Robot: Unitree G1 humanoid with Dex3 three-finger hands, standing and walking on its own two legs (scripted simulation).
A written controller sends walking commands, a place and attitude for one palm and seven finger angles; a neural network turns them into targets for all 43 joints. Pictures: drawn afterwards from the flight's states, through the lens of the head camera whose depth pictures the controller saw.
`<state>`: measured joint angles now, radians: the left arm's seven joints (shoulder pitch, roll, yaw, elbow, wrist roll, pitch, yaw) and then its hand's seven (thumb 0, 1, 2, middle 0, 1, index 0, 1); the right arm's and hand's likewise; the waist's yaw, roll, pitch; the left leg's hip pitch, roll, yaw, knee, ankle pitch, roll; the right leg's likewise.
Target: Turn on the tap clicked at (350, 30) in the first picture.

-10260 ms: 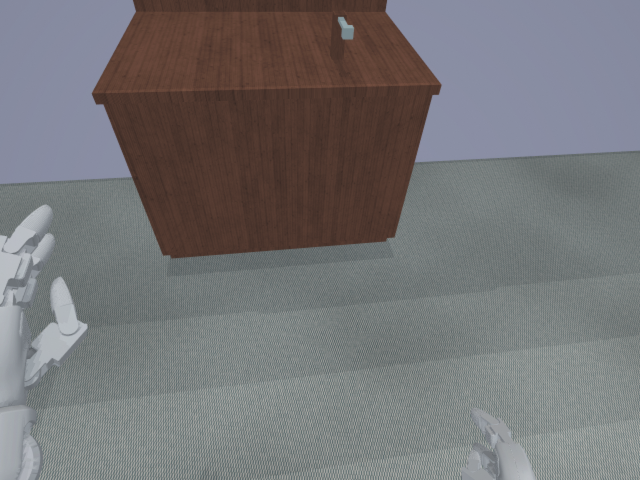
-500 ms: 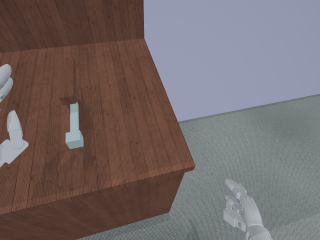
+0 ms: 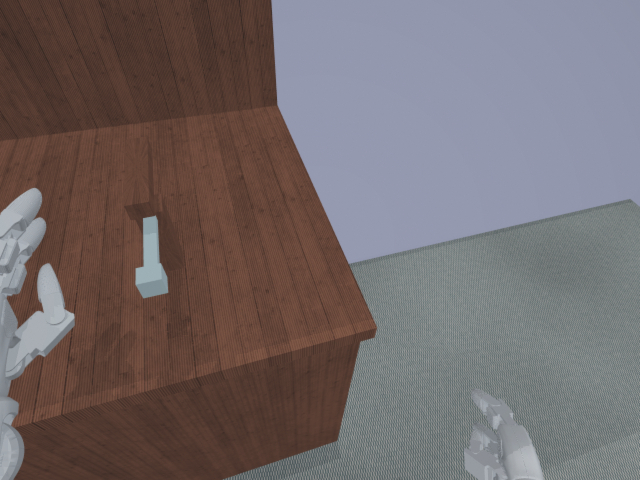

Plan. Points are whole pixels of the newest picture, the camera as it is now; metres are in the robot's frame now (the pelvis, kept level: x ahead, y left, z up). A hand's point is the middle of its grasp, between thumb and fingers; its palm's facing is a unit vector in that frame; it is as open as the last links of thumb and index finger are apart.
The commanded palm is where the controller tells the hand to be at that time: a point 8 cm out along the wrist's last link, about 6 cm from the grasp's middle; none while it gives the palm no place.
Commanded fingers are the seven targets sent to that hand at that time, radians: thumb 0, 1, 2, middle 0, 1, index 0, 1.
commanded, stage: shuffle to correct the standing spot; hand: left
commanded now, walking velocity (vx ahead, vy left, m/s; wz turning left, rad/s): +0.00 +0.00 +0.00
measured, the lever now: (152, 280) +0.31 +0.23 +0.10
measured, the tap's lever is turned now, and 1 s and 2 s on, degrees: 0 0 0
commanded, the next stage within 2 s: none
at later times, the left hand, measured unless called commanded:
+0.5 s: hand (105, 323) +0.21 +0.22 +0.16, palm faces +0.33 -0.87 -0.36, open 7.4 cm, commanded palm +0.16 +0.26 +0.17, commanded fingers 0.00 0.90 0.90 -0.20 -0.30 -0.20 -0.30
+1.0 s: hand (154, 341) +0.20 +0.17 +0.16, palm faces +0.31 -0.87 -0.38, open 7.4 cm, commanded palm +0.15 +0.21 +0.17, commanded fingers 0.00 0.90 0.90 -0.20 -0.30 -0.20 -0.30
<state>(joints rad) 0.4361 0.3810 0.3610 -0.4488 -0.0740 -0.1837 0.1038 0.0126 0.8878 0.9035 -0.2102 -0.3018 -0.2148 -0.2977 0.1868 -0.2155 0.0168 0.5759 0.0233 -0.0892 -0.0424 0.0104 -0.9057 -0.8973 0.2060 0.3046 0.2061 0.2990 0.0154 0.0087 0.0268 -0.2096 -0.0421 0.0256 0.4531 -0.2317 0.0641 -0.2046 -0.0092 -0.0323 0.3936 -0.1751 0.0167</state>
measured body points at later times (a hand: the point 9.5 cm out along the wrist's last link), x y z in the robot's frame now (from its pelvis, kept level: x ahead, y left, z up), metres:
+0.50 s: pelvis -0.01 -0.02 +0.00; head +0.01 -0.01 +0.45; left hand +0.19 +0.26 +0.18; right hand +0.18 -0.24 -0.07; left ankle +0.01 +0.07 -0.74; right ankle +0.02 -0.13 -0.74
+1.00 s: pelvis -0.02 -0.06 +0.00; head +0.00 -0.06 +0.45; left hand +0.18 +0.21 +0.18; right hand +0.16 -0.30 -0.08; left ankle +0.01 +0.07 -0.74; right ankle +0.02 -0.13 -0.74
